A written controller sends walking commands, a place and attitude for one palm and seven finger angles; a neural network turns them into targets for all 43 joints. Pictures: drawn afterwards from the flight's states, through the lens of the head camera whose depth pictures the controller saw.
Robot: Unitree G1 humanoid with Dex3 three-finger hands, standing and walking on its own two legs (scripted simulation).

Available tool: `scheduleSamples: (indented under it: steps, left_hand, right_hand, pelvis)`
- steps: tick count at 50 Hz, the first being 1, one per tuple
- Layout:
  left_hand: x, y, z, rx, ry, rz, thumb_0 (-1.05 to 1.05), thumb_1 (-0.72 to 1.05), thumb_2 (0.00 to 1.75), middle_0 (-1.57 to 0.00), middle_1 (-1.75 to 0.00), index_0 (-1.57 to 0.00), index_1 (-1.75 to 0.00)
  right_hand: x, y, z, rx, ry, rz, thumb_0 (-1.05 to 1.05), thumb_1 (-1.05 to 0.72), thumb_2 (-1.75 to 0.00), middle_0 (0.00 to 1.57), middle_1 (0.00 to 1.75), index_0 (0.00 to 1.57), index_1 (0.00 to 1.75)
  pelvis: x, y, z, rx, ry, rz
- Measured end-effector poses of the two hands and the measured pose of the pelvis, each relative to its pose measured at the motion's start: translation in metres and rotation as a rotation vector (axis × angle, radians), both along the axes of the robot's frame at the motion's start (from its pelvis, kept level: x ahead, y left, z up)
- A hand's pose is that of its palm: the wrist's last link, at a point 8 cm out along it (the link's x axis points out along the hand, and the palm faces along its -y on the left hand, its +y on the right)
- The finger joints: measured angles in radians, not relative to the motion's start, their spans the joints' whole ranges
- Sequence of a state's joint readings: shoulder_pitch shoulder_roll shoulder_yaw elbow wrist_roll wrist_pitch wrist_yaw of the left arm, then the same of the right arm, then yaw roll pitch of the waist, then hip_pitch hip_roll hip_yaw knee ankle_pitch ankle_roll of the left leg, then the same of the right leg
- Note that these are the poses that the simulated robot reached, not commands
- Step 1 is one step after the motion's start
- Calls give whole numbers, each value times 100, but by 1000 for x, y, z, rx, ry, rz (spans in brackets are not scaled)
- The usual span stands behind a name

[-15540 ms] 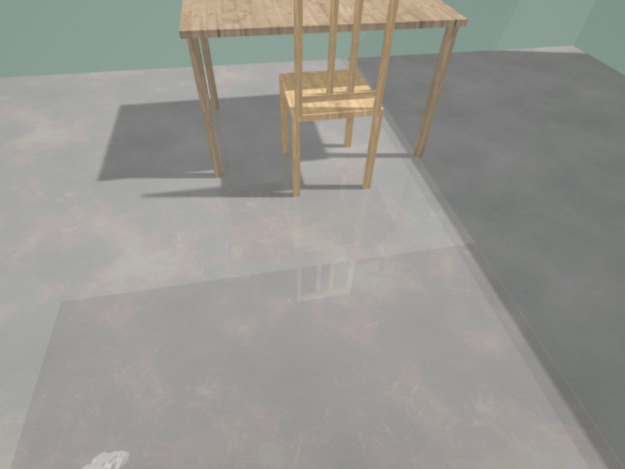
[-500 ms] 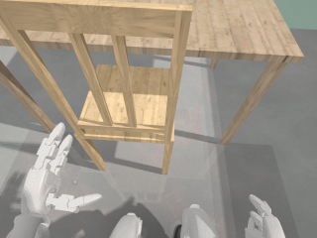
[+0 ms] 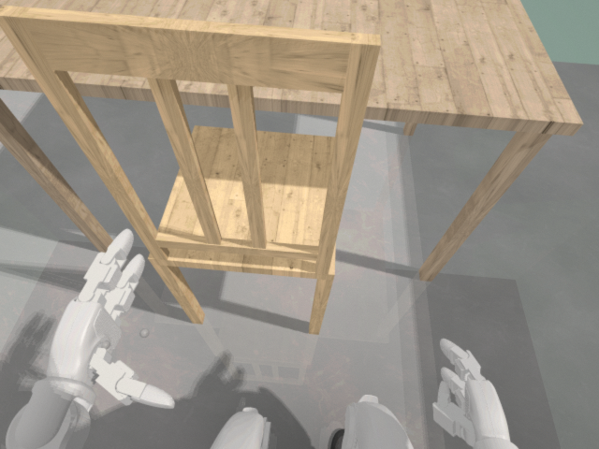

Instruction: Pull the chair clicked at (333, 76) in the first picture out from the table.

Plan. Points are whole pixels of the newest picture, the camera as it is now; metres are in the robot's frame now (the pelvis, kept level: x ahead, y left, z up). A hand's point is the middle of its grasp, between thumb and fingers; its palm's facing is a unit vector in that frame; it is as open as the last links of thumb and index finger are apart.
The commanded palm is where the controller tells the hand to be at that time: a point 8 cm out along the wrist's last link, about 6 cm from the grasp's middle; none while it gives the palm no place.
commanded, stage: raise the hand toward the chair's back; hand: left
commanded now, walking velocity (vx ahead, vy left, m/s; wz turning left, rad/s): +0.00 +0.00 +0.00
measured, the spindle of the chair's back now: (194, 180) +0.47 +0.20 +0.03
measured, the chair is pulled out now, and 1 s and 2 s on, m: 0.00 0.00 0.00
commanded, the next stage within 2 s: aim the fingers beside a spindle in 0.56 s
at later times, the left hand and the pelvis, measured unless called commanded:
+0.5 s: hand (144, 323) +0.25 +0.20 +0.05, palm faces +0.00 -1.00 -0.07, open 16.9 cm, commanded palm +0.22 +0.26 +0.06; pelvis +0.00 -0.01 +0.00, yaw +0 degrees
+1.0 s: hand (163, 304) +0.27 +0.19 +0.04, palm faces -0.02 -1.00 -0.06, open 16.9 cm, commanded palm +0.25 +0.25 +0.05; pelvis -0.01 -0.01 -0.01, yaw +0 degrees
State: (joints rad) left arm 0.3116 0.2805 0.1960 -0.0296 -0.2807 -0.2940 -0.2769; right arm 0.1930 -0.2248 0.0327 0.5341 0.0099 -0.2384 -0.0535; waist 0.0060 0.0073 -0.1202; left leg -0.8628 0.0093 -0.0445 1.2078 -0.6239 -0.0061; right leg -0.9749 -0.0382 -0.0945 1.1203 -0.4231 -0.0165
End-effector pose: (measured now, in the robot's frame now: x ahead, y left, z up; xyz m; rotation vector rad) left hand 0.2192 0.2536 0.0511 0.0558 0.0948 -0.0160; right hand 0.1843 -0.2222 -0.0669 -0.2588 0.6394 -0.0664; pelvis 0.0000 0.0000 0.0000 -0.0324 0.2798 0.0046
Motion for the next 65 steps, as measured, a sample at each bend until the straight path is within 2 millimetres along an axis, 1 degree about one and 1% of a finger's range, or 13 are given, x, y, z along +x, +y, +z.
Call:
scheduleSamples:
  steps: [3,5,12,14,19,21,27,29,37,45,53,60,65]
  left_hand:
    - [6,9,18,21,-104,46,-1,-49,31,-7,-8,-6,-8]
    - [10,13,23,30,-132,55,-1,-49,31,-7,-8,-6,-8]
    - [13,0,-7,-10,58,-36,-1,-49,31,-6,-8,-6,-8]
    - [12,-3,-7,-12,58,-34,-1,-49,31,-6,-8,-6,-8]
    - [10,3,16,14,-96,41,-2,-49,30,-7,-8,-6,-8]
    - [10,5,19,22,-124,54,-1,-49,30,-7,-8,-6,-8]
    - [6,-4,-4,9,20,-12,-1,-50,30,-6,-8,-6,-8]
    - [4,-7,-6,3,42,-23,-1,-50,30,-6,-8,-6,-8]
    - [3,2,19,27,-121,51,-1,-50,30,-7,-8,-6,-8]
    - [17,-13,-15,-5,14,-34,-1,-50,30,-6,-8,-6,-8]
    - [41,-5,5,15,-128,18,-2,-50,30,-7,-8,-6,-8]
    - [40,-9,-19,-9,10,-18,-1,-50,30,-6,-8,-6,-8]
    - [42,-11,-19,-14,-51,0,-2,-50,30,-7,-8,-6,-8]
  right_hand:
    - [-5,-6,-2,-12,25,-5,2,-90,-90,20,30,20,30]
    - [-8,-10,-4,-16,41,-10,2,-90,-90,20,30,20,30]
    - [-16,-22,-1,-26,48,-60,2,-90,-90,20,30,20,30]
    - [-17,-25,2,-35,42,-65,2,-90,-90,20,30,20,30]
    - [-17,-26,3,-41,42,-44,2,-90,-90,20,30,20,30]
    - [-16,-25,0,-35,44,-33,2,-90,-90,20,30,20,30]
    - [-11,-21,-3,-9,27,-32,2,-90,-90,20,30,20,30]
    - [-11,-19,-1,-7,16,-34,2,-90,-90,20,30,20,30]
    - [-10,-17,-3,-6,12,-6,2,-90,-90,20,30,20,30]
    - [-16,-21,-9,-21,16,-17,2,-90,-90,20,30,20,30]
    - [-29,-27,-15,-33,62,-31,2,-90,-90,20,30,20,30]
    - [-34,-28,-17,-24,81,-48,2,-90,-90,20,30,20,30]
    - [-32,-28,-20,-42,81,-31,2,-90,-90,20,30,20,30]
  pelvis:
    - [2,-1,1,-1,2,3]
    - [2,-1,1,-2,3,6]
    - [3,0,3,5,2,-4]
    - [3,-1,4,7,1,-7]
    - [3,-4,4,8,2,-4]
    - [1,-5,2,7,4,-1]
    - [-2,-5,1,9,0,-1]
    - [-2,-6,2,10,-3,-4]
    - [-5,-8,0,10,-2,3]
    - [-10,-8,-4,12,11,1]
    - [-9,-8,-6,15,28,-7]
    - [-6,-5,-5,17,34,-8]
    - [-8,-4,-9,16,41,-9]
